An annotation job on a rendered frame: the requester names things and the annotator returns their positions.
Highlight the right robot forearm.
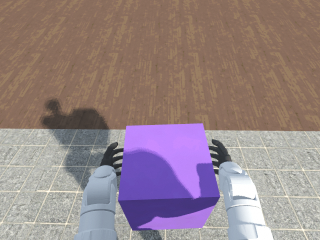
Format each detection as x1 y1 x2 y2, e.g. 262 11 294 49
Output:
218 161 274 240

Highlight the left robot forearm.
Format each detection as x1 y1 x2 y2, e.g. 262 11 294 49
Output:
74 165 118 240

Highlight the robot left hand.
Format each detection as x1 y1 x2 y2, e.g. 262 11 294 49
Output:
100 142 124 176

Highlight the robot right hand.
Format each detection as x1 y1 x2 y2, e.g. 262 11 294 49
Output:
208 139 232 175

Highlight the carton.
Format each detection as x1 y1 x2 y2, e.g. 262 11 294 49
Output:
118 123 220 231

